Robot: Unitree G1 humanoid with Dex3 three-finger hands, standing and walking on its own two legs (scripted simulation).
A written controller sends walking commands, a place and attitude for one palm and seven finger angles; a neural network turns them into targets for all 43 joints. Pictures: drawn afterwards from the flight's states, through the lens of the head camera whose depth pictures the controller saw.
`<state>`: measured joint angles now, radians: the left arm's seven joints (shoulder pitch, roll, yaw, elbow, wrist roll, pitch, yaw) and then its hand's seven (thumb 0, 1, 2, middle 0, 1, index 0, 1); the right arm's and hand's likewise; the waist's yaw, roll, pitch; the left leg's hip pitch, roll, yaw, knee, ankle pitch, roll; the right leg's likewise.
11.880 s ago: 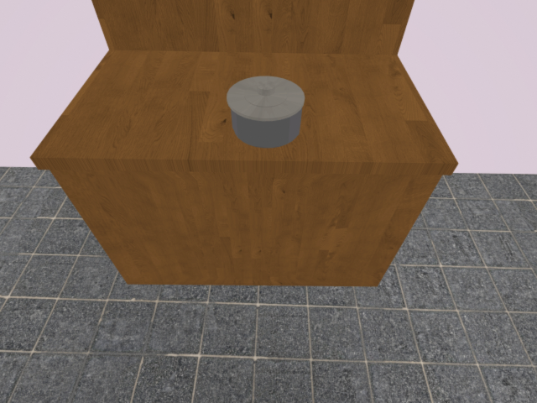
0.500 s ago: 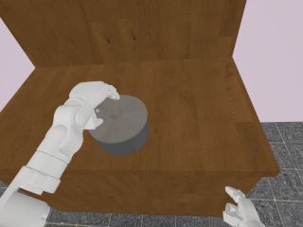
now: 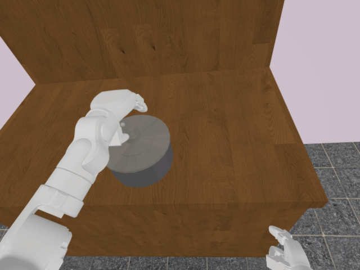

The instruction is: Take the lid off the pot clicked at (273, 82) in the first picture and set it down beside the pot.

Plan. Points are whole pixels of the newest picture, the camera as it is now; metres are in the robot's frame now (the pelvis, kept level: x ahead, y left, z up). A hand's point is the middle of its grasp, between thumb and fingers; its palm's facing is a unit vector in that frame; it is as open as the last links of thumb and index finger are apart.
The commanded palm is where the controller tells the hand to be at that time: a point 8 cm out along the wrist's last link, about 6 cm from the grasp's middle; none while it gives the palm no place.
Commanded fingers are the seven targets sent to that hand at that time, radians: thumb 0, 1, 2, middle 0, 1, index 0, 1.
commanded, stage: move the open hand above the knob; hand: left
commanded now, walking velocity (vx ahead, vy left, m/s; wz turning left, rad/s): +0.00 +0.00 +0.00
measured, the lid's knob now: (131, 135) +0.43 +0.15 +0.06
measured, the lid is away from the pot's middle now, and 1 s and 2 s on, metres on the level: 0.00 0.00 0.00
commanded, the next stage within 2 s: lower the open fingers around the knob in 0.46 s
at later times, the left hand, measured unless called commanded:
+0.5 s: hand (120, 128) +0.39 +0.15 +0.13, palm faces -0.22 -0.05 -0.97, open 10.1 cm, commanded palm +0.38 +0.16 +0.19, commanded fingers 0.00 -0.29 1.42 -0.84 -0.08 -0.84 -0.08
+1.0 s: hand (122, 136) +0.39 +0.16 +0.10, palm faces -0.28 -0.06 -0.96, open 10.1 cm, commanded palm +0.38 +0.16 +0.16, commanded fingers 0.00 -0.29 1.42 -0.84 -0.08 -0.84 -0.08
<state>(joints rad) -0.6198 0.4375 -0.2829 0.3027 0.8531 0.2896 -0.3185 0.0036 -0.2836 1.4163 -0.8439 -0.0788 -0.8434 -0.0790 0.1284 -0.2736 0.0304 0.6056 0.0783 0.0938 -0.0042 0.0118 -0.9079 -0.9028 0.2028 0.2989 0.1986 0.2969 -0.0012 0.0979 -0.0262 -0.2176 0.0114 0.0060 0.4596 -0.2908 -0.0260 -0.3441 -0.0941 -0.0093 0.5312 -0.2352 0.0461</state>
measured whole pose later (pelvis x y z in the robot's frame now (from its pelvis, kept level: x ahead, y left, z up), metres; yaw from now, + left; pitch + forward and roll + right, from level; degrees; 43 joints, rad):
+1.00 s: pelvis +0.00 +0.00 +0.00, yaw +0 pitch +3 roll +1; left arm -0.62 0.42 -0.31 0.42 0.86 0.26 -0.29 0.00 -0.28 1.42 -0.84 -0.08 -0.84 -0.08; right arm 0.14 -0.27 0.03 0.63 0.08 0.10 -0.03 0.01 -0.91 -0.90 0.20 0.30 0.20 0.30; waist -0.01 0.08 -0.01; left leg -0.23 0.01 0.01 0.46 -0.28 -0.02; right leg -0.35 -0.09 -0.01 0.51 -0.22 0.05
